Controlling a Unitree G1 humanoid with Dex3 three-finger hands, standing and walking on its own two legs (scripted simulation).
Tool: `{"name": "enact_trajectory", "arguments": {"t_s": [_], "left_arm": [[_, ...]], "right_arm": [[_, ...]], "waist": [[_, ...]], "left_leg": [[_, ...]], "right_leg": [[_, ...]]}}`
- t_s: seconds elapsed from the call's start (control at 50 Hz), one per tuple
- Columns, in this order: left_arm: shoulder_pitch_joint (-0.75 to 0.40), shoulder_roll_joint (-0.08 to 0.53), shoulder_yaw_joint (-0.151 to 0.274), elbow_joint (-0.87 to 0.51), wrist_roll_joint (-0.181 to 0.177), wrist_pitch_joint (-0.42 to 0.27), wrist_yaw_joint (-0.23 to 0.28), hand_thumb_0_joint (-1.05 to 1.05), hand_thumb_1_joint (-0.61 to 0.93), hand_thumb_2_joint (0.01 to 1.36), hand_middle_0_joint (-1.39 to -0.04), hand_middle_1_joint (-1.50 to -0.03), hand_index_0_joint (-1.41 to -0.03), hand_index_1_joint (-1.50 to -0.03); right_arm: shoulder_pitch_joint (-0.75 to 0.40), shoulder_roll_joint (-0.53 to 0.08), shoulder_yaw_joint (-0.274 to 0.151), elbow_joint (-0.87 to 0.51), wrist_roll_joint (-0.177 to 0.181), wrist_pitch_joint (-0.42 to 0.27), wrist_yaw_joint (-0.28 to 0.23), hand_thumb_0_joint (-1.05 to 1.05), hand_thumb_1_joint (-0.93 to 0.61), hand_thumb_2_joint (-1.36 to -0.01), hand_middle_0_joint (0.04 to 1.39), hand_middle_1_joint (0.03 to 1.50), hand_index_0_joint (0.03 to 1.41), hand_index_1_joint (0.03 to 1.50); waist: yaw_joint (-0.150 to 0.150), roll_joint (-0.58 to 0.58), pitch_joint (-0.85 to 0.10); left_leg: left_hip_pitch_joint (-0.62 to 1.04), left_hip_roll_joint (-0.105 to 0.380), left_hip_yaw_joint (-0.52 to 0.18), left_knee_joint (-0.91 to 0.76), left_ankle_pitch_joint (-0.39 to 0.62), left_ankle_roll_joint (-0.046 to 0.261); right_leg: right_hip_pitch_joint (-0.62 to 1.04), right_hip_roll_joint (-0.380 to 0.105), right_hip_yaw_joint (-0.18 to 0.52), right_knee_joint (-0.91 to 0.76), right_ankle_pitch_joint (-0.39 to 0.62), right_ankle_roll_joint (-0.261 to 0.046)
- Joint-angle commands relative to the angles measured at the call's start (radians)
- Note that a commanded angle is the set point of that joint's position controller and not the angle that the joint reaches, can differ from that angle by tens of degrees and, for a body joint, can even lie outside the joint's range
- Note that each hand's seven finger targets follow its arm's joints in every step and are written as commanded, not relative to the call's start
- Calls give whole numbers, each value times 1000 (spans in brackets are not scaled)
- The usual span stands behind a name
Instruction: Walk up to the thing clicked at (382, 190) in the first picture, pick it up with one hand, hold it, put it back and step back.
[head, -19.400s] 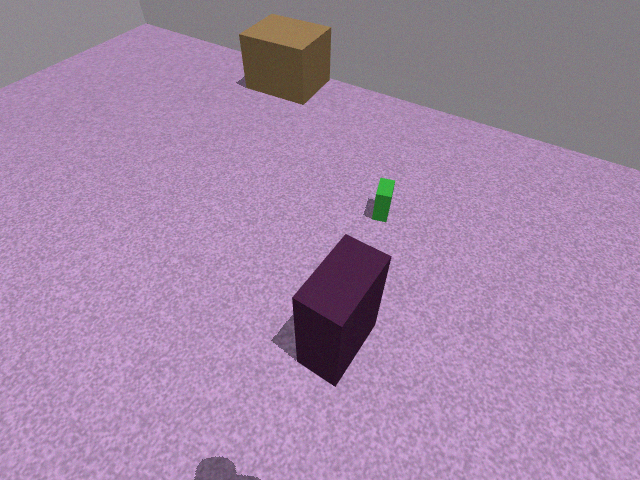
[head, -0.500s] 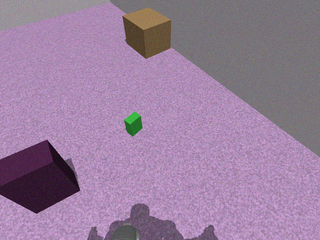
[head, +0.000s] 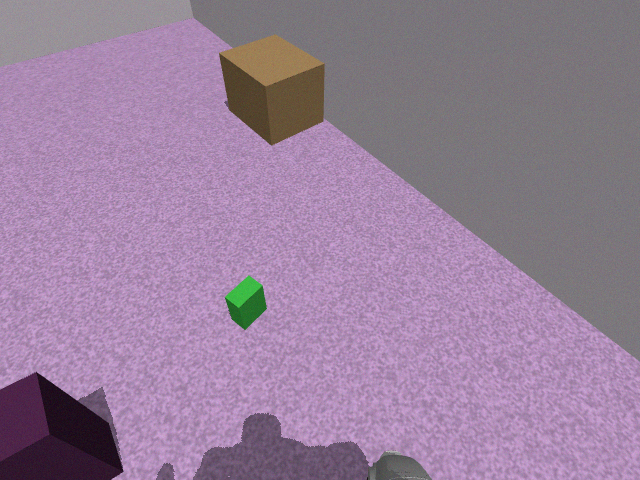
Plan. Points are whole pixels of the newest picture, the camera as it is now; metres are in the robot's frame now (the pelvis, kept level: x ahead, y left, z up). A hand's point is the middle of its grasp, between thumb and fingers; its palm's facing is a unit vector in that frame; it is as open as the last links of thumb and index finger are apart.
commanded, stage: walk up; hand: left
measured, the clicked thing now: (246, 303) +0.76 +0.23 -0.69
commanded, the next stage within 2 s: none
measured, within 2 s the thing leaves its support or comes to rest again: neither
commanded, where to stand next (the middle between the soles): +0.42 +0.01 m, yaw +3 degrees
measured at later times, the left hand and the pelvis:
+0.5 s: hand (137, 464) +0.18 +0.25 -0.14, palm faces +0.05 -0.92 -0.38, open 7.4 cm; pelvis +0.18 -0.03 +0.00, yaw +4 degrees
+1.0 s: hand (166, 342) +0.36 +0.25 -0.14, palm faces +0.01 -0.89 -0.46, open 7.4 cm; pelvis +0.31 -0.04 -0.02, yaw +3 degrees
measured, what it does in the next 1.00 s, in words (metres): walks ahead: right foot, then left foot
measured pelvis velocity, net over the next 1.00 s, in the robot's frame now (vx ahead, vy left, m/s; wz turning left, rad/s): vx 0.31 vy -0.04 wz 0.05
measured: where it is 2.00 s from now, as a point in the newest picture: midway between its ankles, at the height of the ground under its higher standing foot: (319, 428)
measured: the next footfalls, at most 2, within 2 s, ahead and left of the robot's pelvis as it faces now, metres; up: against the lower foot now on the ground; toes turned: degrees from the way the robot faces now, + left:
right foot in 0.06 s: +0.18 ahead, -0.15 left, +0.00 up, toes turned -4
left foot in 0.54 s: +0.33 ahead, +0.12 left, +0.00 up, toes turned +8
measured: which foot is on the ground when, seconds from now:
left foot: down 0.00-0.10, up 0.12-0.52, down 0.54-0.96, up 0.98-1.00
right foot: up 0.00-0.04, down 0.06-0.56, up 0.58-0.92, down 0.94-1.00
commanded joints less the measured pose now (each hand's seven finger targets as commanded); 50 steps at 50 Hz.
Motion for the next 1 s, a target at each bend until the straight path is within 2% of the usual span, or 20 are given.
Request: {"name": "enact_trajectory", "arguments": {"t_s": [0.0, 0.04, 0.06, 0.08, 0.1, 0.18, 0.24, 0.42, 0.5, 0.52, 0.54, 0.56, 0.58, 0.64, 0.68, 0.76, 0.88, 0.92, 0.94, 0.98], "left_arm": [[60, 171, 69, -44, 2, -40, 7, 0, 900, 900, -200, -300, -200, -300], [165, 223, 94, -13, 8, -55, 23, 0, 900, 900, -200, -300, -200, -300], [225, 300, 118, -10, 14, -67, 38, 0, 900, 900, -200, -300, -200, -300], [192, 343, 115, -49, 8, -75, 46, 0, 900, 900, -200, -300, -200, -300], [151, 360, 112, -57, -6, -70, 43, 0, 900, 900, -200, -300, -200, -300], [41, 250, 79, -77, -21, -71, 57, 0, 900, 900, -200, -300, -200, -300], [55, 230, 73, -91, -16, -81, 57, 0, 900, 900, -200, -300, -200, -300], [67, 251, 75, -125, -5, -74, 54, 0, 900, 900, -200, -300, -200, -300], [46, 228, 56, -133, -4, -61, 57, 0, 900, 900, -200, -300, -200, -300], [92, 174, 36, -132, -6, -59, 56, 0, 900, 900, -200, -300, -200, -300], [145, 92, 14, -138, -17, -56, 53, 0, 900, 900, -200, -300, -200, -300], [157, 182, 39, -109, -16, -42, 69, 0, 900, 900, -200, -300, -200, -300], [105, 231, 46, -98, -4, -36, 75, 0, 900, 900, -200, -300, -200, -300], [105, 203, 43, -72, -17, -35, 64, 0, 900, 900, -200, -300, -200, -300], [130, 180, 42, -58, -17, -28, 53, 0, 900, 900, -200, -300, -200, -300], [68, 163, 42, -80, -10, -32, 38, 0, 900, 900, -200, -300, -200, -300], [129, 150, 49, -9, -2, -53, 76, 0, 900, 900, -200, -300, -200, -300], [151, 230, 66, -9, 9, -66, 93, 0, 900, 900, -200, -300, -200, -300], [143, 297, 76, -43, 7, -71, 93, 0, 900, 900, -200, -300, -200, -300], [58, 329, 79, -65, -3, -57, 95, 0, 900, 900, -200, -300, -200, -300]], "right_arm": [[-75, -278, -83, -98, 12, -19, -17, 0, -900, -900, 200, 300, 200, 300], [-34, -208, -57, -97, 4, -11, -17, 0, -900, -900, 200, 300, 200, 300], [13, -124, -31, -105, 8, -11, -16, 0, -900, -900, 200, 300, 200, 300], [33, -143, -28, -97, 13, 0, -19, 0, -900, -900, 200, 300, 200, 300], [1, -235, -52, -84, 0, 8, -30, 0, -900, -900, 200, 300, 200, 300], [35, -215, -53, -17, 24, 13, -16, 0, -900, -900, 200, 300, 200, 300], [37, -200, -57, -14, 10, 19, -4, 0, -900, -900, 200, 300, 200, 300], [-125, -171, -63, -68, -7, 11, 20, 0, -900, -900, 200, 300, 200, 300], [27, -210, -86, -15, -13, -4, 8, 0, -900, -900, 200, 300, 200, 300], [128, -263, -104, 9, -19, -11, -4, 0, -900, -900, 200, 300, 200, 300], [131, -339, -120, -17, -26, -16, -15, 0, -900, -900, 200, 300, 200, 300], [108, -361, -123, -45, 1, -15, -18, 0, -900, -900, 200, 300, 200, 300], [91, -340, -124, -39, 14, -8, -18, 0, -900, -900, 200, 300, 200, 300], [14, -259, -80, -62, 13, -14, -28, 0, -900, -900, 200, 300, 200, 300], [6, -257, -77, -61, 14, -19, -29, 0, -900, -900, 200, 300, 200, 300], [-13, -277, -83, -87, 1, -10, -25, 0, -900, -900, 200, 300, 200, 300], [-95, -215, -48, -98, 7, 30, -28, 0, -900, -900, 200, 300, 200, 300], [-48, -119, -16, -95, 18, 40, -33, 0, -900, -900, 200, 300, 200, 300], [14, -97, -7, -94, 13, 51, -33, 0, -900, -900, 200, 300, 200, 300], [5, -229, -51, -56, 0, 69, -46, 0, -900, -900, 200, 300, 200, 300]], "waist": [[59, 138, -49], [111, -38, -118], [134, -312, -128], [113, -283, -79], [110, -220, -47], [33, -122, -7], [38, -111, -33], [67, -84, -25], [-31, 42, -85], [-73, 211, -154], [-51, 417, -161], [-52, 283, -153], [-51, 203, -81], [1, 141, -15], [14, 167, -34], [-7, 222, -17], [63, 128, -71], [79, -126, -124], [52, -229, -118], [49, -138, -46]], "left_leg": [[-223, 201, -145, -94, -23, 181], [-294, 122, -84, 199, 32, 134], [-420, 5, 3, 500, -65, 80], [-568, -89, -68, 643, -203, 40], [-553, -28, -132, 692, -225, 41], [-463, 33, -189, 588, -36, 43], [-417, 25, -159, 488, 25, 20], [-306, 43, -91, 129, 167, 16], [14, -12, -57, 38, 110, 56], [155, 40, -164, -43, -19, 93], [253, 262, -552, -140, -114, 166], [235, 383, -774, -228, -179, 272], [134, 391, -762, -227, -161, 301], [-30, 257, -395, -200, 185, 222], [-70, 209, -289, -181, 259, 209], [-104, 211, -249, -213, 83, 258], [-304, 144, -144, 65, 210, 172], [-363, 20, -50, 339, -17, 86], [-450, -58, -76, 488, -235, 44], [-452, -2, -140, 574, -297, 42]], "right_leg": [[270, 46, -70, -102, 93, -10], [473, 62, -35, -159, -19, -28], [512, -111, 244, -336, -269, -73], [498, -295, 612, -501, -354, -158], [428, -346, 690, -495, -341, -244], [310, -173, 258, -441, 20, -162], [296, -144, 136, -425, 159, -193], [281, -172, 59, -394, 54, -189], [136, -121, 1, -136, 92, -139], [67, -48, -66, 119, 117, -102], [-161, 81, -95, 348, -247, -40], [-220, 102, -37, 444, -334, -38], [-219, 53, 29, 483, -325, -43], [-112, 12, 80, 404, -186, -38], [-46, 13, 42, 328, -137, -20], [-29, 2, -12, 122, -98, 10], [328, 103, -76, -134, 144, 8], [406, -43, 141, -288, 106, -47], [387, -270, 514, -415, -15, -145], [269, -317, 570, -429, -217, -274]]}}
